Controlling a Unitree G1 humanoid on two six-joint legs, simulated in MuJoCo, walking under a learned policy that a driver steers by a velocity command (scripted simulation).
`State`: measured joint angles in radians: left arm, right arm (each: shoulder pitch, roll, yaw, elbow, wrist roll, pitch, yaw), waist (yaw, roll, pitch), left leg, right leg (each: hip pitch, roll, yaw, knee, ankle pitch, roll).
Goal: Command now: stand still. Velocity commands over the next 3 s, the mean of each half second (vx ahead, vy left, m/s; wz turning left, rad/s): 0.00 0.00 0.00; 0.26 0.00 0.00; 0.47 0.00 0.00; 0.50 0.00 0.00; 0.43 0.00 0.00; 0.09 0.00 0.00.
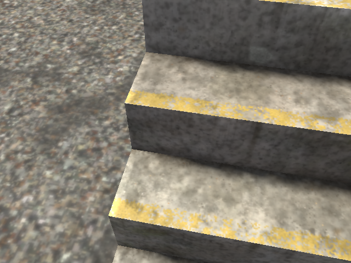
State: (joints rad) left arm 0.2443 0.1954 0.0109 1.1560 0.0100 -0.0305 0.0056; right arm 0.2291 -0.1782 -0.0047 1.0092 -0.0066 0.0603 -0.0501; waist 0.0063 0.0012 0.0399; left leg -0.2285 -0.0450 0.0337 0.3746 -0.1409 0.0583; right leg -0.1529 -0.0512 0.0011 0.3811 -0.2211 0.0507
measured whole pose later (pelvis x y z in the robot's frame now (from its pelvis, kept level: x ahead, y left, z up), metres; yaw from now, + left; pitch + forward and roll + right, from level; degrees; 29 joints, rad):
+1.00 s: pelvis +0.07 -0.02 -0.01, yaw +0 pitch +1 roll +1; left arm 0.26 0.21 0.02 1.09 -0.01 -0.08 -0.01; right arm 0.21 -0.20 -0.02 0.89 0.01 0.00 -0.03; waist -0.01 0.02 -0.02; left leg -0.22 -0.04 0.02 0.50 -0.31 0.04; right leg -0.14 -0.03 0.02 0.49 -0.38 0.01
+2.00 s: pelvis +0.06 -0.03 +0.00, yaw -1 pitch -1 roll +0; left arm 0.12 0.24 -0.05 0.95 0.02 -0.08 -0.04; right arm 0.14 -0.21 0.01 0.81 -0.01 -0.01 -0.02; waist -0.02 0.00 0.01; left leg -0.13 -0.01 -0.03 0.38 -0.24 0.00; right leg -0.04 0.00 -0.01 0.35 -0.29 0.00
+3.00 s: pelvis +0.01 -0.04 +0.00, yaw -1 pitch -2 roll +0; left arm 0.16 0.26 -0.04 1.07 0.02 -0.06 -0.05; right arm 0.20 -0.26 0.00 0.93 0.00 0.03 -0.04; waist -0.01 0.02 0.03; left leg -0.18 0.01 -0.03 0.35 -0.15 -0.02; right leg -0.11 0.01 -0.01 0.35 -0.22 -0.01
